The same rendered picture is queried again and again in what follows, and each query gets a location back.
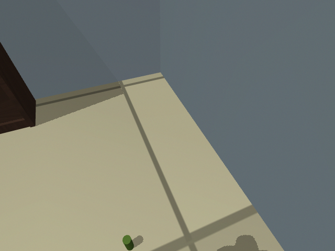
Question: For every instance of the can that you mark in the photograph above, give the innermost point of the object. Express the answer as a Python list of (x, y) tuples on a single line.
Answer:
[(128, 242)]

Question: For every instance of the bookshelf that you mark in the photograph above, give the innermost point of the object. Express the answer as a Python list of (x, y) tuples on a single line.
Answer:
[(17, 104)]

